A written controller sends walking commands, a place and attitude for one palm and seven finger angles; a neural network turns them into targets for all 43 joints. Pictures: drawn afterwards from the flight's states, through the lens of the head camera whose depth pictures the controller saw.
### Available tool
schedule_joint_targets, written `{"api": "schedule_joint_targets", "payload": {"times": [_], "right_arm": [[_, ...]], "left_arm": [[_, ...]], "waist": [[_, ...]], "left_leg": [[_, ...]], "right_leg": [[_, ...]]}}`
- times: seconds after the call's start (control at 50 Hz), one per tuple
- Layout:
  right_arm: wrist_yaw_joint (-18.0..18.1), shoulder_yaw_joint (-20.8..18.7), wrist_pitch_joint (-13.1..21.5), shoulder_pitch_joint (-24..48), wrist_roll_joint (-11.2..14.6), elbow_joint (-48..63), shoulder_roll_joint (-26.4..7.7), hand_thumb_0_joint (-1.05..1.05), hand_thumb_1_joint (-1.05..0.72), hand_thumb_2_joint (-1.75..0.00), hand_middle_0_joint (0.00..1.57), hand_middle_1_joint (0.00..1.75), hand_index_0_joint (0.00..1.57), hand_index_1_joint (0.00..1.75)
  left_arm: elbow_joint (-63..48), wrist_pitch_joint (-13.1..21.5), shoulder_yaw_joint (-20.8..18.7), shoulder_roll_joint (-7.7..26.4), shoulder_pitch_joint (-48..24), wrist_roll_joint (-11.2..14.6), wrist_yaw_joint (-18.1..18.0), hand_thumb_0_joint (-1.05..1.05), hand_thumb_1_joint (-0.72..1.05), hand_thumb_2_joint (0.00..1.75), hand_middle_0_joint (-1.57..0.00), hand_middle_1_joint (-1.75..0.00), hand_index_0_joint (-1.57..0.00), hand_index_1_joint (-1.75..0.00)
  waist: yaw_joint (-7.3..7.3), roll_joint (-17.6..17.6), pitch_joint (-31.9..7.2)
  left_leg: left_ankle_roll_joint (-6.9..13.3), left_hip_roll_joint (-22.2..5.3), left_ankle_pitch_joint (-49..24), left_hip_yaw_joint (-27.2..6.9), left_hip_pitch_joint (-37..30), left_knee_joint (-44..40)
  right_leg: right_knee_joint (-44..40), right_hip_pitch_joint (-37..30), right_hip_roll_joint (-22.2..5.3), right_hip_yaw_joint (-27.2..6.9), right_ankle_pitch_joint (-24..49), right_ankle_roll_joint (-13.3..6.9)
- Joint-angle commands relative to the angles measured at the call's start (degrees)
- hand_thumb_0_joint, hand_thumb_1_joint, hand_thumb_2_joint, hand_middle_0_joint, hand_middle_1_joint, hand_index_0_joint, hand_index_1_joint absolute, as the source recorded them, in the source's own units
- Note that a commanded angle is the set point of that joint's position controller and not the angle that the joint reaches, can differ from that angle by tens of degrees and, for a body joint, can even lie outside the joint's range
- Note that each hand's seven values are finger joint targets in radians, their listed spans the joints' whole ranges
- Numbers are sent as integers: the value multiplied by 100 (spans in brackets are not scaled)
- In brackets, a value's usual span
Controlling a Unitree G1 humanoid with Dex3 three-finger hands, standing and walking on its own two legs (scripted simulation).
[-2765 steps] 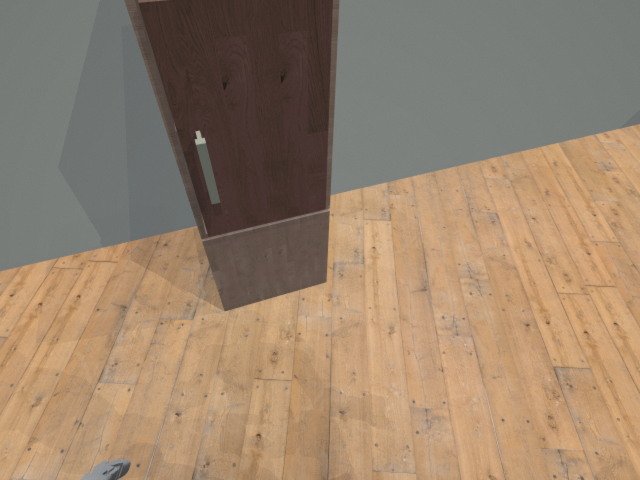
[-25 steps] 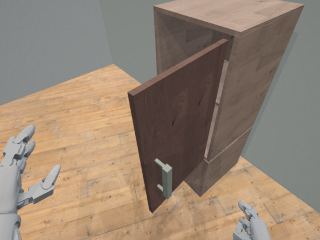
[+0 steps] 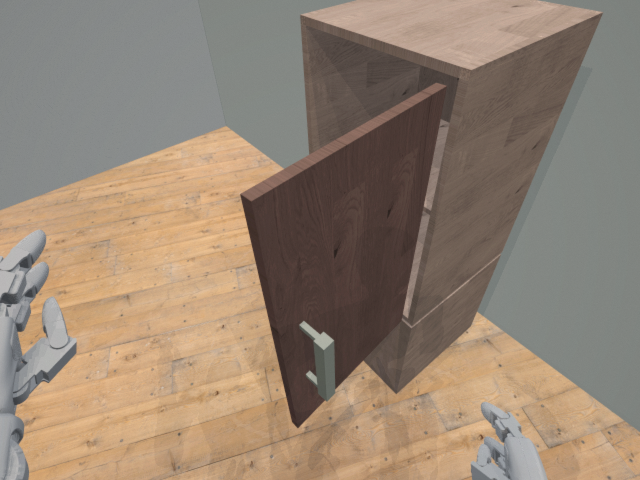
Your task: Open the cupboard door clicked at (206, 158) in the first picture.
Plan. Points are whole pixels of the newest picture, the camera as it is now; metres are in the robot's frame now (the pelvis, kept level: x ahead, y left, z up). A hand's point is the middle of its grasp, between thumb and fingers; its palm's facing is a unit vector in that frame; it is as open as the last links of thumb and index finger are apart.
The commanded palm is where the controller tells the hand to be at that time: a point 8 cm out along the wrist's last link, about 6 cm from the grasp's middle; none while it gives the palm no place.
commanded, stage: step back with the hand held close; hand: left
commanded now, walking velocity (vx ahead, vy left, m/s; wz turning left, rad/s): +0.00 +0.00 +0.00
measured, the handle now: (316, 361) +0.33 +0.06 -0.10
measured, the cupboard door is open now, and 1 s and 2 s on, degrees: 97 97 97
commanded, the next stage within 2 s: stop stepping back and stand still in 1.26 s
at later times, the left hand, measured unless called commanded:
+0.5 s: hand (48, 370) +0.16 +0.27 +0.15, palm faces +0.33 -0.78 -0.53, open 7.4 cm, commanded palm +0.10 +0.31 +0.18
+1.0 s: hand out of the picture +0.02 +0.30 +0.17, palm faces +0.51 -0.68 -0.53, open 7.4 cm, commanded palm -0.03 +0.33 +0.18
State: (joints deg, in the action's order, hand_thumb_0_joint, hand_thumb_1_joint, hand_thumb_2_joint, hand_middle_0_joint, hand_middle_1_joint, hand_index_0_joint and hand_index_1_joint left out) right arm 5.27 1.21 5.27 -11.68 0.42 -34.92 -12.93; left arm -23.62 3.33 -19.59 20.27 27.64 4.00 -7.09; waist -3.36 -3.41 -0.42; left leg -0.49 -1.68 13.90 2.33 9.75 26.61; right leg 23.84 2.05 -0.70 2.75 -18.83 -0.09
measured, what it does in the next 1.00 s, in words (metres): shifts its weight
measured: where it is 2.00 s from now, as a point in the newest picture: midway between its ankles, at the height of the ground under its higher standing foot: outside the picture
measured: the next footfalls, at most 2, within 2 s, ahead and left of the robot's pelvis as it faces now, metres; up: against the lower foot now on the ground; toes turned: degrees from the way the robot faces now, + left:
left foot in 1.08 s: -0.04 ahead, +0.12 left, +0.00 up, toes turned +8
right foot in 1.46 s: -0.36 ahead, -0.10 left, +0.00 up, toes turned -6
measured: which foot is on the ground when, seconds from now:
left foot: down 0.00-0.96, up 0.98-1.00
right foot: down 0.00-1.00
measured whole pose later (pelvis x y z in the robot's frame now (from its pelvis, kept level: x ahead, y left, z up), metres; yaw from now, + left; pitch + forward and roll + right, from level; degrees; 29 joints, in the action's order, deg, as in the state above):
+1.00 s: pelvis -0.13 +0.02 -0.01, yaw +7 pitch -1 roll -2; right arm 3.8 -0.8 3.5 -11.0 -0.2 -34.6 -12.6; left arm -32.4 13.5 -26.7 24.7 35.0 2.7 -8.4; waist -1.3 -2.2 4.1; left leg 0.2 -0.4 18.4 0.5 29.5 39.6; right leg 32.4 18.8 2.3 -0.6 -12.7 0.2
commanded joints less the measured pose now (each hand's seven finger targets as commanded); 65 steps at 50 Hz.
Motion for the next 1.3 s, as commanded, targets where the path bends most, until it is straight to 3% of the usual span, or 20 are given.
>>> {"api": "schedule_joint_targets", "payload": {"times": [0.0, 0.06, 0.08, 0.1, 0.16, 0.26, 0.38, 0.5, 0.64, 0.78, 0.88, 0.94, 0.96, 1.0, 1.04, 1.06, 1.08, 1.12, 1.2, 1.28], "right_arm": [[48, -215, 280, 778, 2, 935, -565, 0, -90, -90, 20, 30, 20, 30], [52, -222, 302, 843, -14, 959, -579, 0, -90, -90, 20, 30, 20, 30], [42, -115, 180, 689, 19, 1089, -571, 0, -90, -90, 20, 30, 20, 30], [64, -205, 98, 814, -41, 917, -584, 0, -90, -90, 20, 30, 20, 30], [36, -265, -91, 814, -52, 1028, -637, 0, -90, -90, 20, 30, 20, 30], [31, -337, -353, 797, -20, 1192, -658, 0, -90, -90, 20, 30, 20, 30], [95, -385, -489, 802, 10, 1270, -652, 0, -90, -90, 20, 30, 20, 30], [87, -400, -413, 747, 12, 1278, -716, 0, -90, -90, 20, 30, 20, 30], [69, -381, -255, 725, 11, 1271, -782, 0, -90, -90, 20, 30, 20, 30], [69, -415, 50, 760, -35, 1300, -859, 0, -90, -90, 20, 30, 20, 30], [-18, -468, 230, 613, -76, 1192, -759, 0, -90, -90, 20, 30, 20, 30], [-91, -527, 125, 318, -48, 805, -570, 0, -90, -90, 20, 30, 20, 30], [-98, -530, 90, 346, -76, 697, -530, 0, -90, -90, 20, 30, 20, 30], [-35, -465, 98, 408, -102, 598, -501, 0, -90, -90, 20, 30, 20, 30], [81, -384, 140, 659, -33, 639, -685, 0, -90, -90, 20, 30, 20, 30], [142, -375, 184, 772, -22, 724, -813, 0, -90, -90, 20, 30, 20, 30], [178, -397, 274, 866, -65, 759, -765, 0, -90, -90, 20, 30, 20, 30], [43, -472, 408, 732, -138, 702, -675, 0, -90, -90, 20, 30, 20, 30], [-169, -568, 448, 770, -167, 804, -615, 0, -90, -90, 20, 30, 20, 30], [-257, -468, 490, 733, -203, 741, -607, 0, -90, -90, 20, 30, 20, 30]], "left_arm": [[-781, 324, -567, 847, -411, 24, -40, 0, 90, 90, -20, -30, -20, -30], [-1246, 423, -628, 1051, -950, 6, -42, 0, 90, 90, -20, -30, -20, -30], [-1374, 729, -1596, 2105, -1974, -84, -122, 0, 90, 90, -20, -30, -20, -30], [-830, 721, -1078, 1414, -942, -30, -15, 0, 90, 90, -20, -30, -20, -30], [-989, 702, -852, 1191, -208, -37, 47, 0, 90, 90, -20, -30, -20, -30], [-1493, 718, -1114, 1369, 387, 9, -12, 0, 90, 90, -20, -30, -20, -30], [-1613, 726, -1336, 1579, 511, 54, -120, 0, 90, 90, -20, -30, -20, -30], [-1576, 789, -1150, 1410, 546, 59, -170, 0, 90, 90, -20, -30, -20, -30], [-1598, 999, -1226, 1434, 486, -35, -225, 0, 90, 90, -20, -30, -20, -30], [-1859, 1217, -1458, 1488, 345, -198, -218, 0, 90, 90, -20, -30, -20, -30], [-1892, 1333, -1687, 1626, 833, -121, -200, 0, 90, 90, -20, -30, -20, -30], [-1793, 1278, -1311, 1462, 484, -66, -270, 0, 90, 90, -20, -30, -20, -30], [-1701, 1230, -1217, 1441, 233, -97, -310, 0, 90, 90, -20, -30, -20, -30], [-1583, 1158, -1035, 1396, -257, -143, -353, 0, 90, 90, -20, -30, -20, -30], [-1659, 1134, -899, 1389, -691, -99, -313, 0, 90, 90, -20, -30, -20, -30], [-1720, 1172, -921, 1371, -812, -139, -319, 0, 90, 90, -20, -30, -20, -30], [-1793, 1210, -1017, 1485, -1074, -242, -347, 0, 90, 90, -20, -30, -20, -30], [-1590, 1327, -1141, 1350, -694, -265, -298, 0, 90, 90, -20, -30, -20, -30], [-2197, 1279, -1173, 1303, -224, -133, -243, 0, 90, 90, -20, -30, -20, -30], [-2377, 1207, -1075, 1220, 104, 31, -234, 0, 90, 90, -20, -30, -20, -30]], "waist": [[15, 209, -86], [0, 116, -381], [267, 56, 368], [264, 551, 84], [287, 463, -242], [281, 51, -966], [305, 101, -989], [346, -73, -700], [362, -224, -300], [251, -1058, -382], [285, -227, -579], [425, 1308, -435], [437, 1532, -427], [523, 1555, -236], [467, 254, 165], [377, -822, 167], [311, -1321, 38], [301, -1117, -615], [239, -396, -805], [312, -1272, -913]], "left_leg": [[192, 74, -1293, 36, -616, -300], [223, 116, -1236, 37, -764, -325], [249, 46, -894, -37, -317, -164], [265, 18, -1033, -63, -298, 85], [261, 5, -1662, 4, -375, 142], [225, -110, -2719, -4, -528, 75], [187, -187, -2629, -107, -259, 2], [182, -257, -1524, -207, 213, -282], [297, -351, 1004, -526, 1475, -888], [547, -716, 2732, -1086, 3090, -1553], [379, -299, 2101, -567, 2341, -388], [-105, 320, 828, 22, 365, 2149], [-99, 309, 805, -28, 205, 2567], [-28, 178, 644, -110, 92, 1693], [160, -250, 322, -600, 414, -412], [410, -1017, 279, -1304, 1231, -1127], [722, -1643, 493, -1912, 2060, -1575], [970, -1958, 2032, -2031, 2395, -1957], [1000, -1703, 833, -1376, 1505, -1362], [604, -1423, 890, -1120, 693, -1822]], "right_leg": [[-445, 771, 90, 41, 1814, 52], [-487, 680, 72, -13, 1775, 61], [-827, 1123, -213, -173, 2026, 96], [-769, 1141, -340, -161, 2285, 113], [-543, 959, -379, -122, 2969, 155], [-154, 643, -242, -44, 3174, 156], [-27, 685, -162, -44, 2846, 166], [-93, 882, -44, -98, 1830, 174], [-19, 614, 143, -167, 459, 166], [1162, -534, 590, -74, 267, 166], [409, 521, 272, -828, -33, -77], [-1187, 3182, -1114, -2223, -819, -681], [-1215, 3310, -1302, -2148, -388, -738], [-903, 3191, -1049, -1637, 526, -478], [151, 2873, -46, -858, 233, 83], [1155, 2196, 372, -457, 48, 234], [2371, 1393, 538, -408, -337, 236], [3829, 849, 655, -644, -715, 155], [3724, 1414, 460, -507, -765, 127], [2325, 1433, 573, -71, -1239, 25]]}}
